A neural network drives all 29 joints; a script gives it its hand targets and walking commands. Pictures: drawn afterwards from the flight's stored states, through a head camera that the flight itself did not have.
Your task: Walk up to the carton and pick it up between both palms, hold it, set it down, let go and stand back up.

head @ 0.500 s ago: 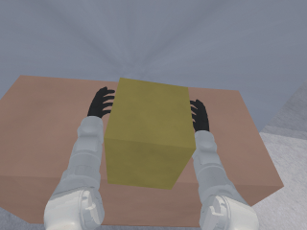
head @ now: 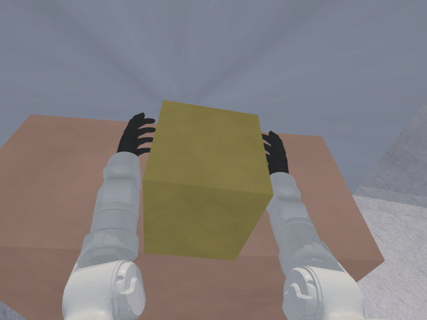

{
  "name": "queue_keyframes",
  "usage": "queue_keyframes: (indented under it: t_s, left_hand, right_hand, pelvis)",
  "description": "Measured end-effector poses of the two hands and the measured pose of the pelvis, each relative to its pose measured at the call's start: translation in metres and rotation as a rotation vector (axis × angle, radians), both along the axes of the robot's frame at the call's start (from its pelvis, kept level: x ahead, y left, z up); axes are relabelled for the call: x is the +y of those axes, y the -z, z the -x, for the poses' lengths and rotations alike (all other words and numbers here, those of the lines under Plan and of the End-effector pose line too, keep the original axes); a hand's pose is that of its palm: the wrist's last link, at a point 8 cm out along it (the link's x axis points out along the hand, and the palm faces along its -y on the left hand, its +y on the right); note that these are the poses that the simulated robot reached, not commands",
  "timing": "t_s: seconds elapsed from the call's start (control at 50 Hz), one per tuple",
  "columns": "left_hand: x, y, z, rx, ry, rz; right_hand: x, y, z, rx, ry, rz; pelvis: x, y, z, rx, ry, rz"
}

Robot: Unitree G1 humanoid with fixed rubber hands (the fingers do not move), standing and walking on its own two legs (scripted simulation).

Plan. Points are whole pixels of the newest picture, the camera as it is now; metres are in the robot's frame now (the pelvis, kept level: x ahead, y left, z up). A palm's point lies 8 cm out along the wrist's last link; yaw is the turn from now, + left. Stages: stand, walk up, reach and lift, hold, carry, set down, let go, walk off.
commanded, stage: reach and lift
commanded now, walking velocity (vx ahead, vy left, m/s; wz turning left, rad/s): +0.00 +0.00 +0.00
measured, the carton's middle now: (200, 184) +0.39 +0.02 +0.05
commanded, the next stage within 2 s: hold in 2.00 s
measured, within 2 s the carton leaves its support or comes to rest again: neither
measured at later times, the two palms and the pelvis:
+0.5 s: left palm (127, 142) +0.38 +0.16 +0.17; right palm (285, 158) +0.38 -0.13 +0.15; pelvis -0.01 +0.00 +0.00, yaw +1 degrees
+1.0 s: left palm (123, 131) +0.37 +0.16 +0.21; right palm (292, 145) +0.37 -0.13 +0.19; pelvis -0.01 +0.00 +0.00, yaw +1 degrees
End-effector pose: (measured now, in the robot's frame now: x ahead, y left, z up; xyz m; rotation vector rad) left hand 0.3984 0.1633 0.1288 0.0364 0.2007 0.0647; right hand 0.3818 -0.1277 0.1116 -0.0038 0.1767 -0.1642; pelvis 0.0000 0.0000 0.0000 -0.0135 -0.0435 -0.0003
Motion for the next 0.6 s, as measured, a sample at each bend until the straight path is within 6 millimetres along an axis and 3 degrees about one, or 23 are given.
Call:
queue_keyframes:
  t_s: [0.6]
  left_hand:
    - [-0.005, -0.049, 0.02, -0.029, -0.045, -0.025]
  right_hand:
    - [-0.005, -0.049, 0.006, -0.039, -0.042, 0.005]
  pelvis:
    - [-0.004, 0.002, 0.008, -0.071, -0.016, -0.002]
